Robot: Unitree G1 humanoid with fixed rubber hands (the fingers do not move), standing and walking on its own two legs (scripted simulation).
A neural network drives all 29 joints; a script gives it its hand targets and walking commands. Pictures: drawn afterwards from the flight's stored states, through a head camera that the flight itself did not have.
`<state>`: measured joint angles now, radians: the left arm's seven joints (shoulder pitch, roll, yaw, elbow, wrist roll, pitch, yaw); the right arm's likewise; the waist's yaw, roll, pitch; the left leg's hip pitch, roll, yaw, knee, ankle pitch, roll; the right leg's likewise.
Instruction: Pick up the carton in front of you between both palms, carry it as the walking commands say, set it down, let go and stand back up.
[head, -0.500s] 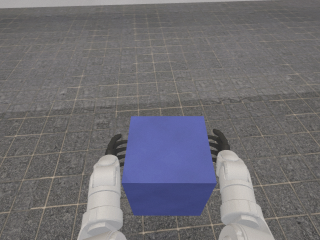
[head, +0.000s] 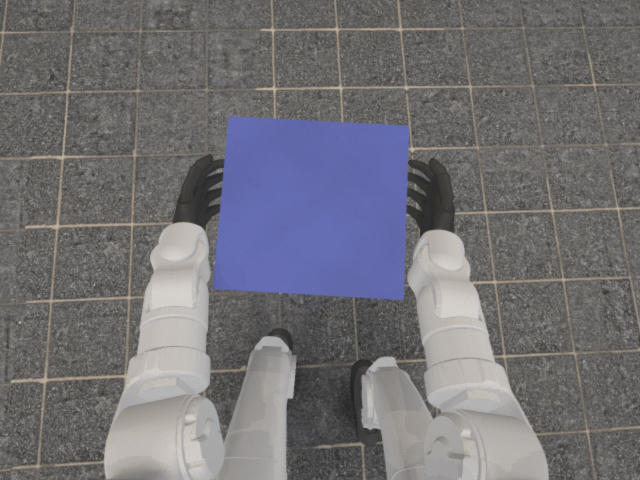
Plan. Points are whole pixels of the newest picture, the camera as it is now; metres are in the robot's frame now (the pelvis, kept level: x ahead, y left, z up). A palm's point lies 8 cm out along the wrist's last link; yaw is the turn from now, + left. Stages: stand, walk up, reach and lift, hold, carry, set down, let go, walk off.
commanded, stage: set down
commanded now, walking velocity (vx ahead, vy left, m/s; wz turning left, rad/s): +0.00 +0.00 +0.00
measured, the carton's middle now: (315, 223) +0.41 +0.06 -0.17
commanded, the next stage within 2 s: none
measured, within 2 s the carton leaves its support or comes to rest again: neither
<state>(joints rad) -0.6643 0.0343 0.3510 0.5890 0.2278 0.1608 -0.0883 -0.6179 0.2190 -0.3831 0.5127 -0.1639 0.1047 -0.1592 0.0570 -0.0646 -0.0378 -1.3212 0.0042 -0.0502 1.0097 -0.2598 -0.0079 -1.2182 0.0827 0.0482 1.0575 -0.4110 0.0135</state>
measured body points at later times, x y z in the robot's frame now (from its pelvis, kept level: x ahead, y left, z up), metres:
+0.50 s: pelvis -0.04 +0.00 -0.14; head +0.25 +0.07 +0.21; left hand +0.44 +0.24 -0.25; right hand +0.46 -0.06 -0.23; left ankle +0.09 +0.12 -0.64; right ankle +0.03 -0.12 -0.64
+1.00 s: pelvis -0.05 +0.01 -0.23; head +0.30 +0.08 +0.03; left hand +0.48 +0.27 -0.39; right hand +0.50 -0.04 -0.38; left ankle +0.09 +0.12 -0.64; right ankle +0.03 -0.12 -0.64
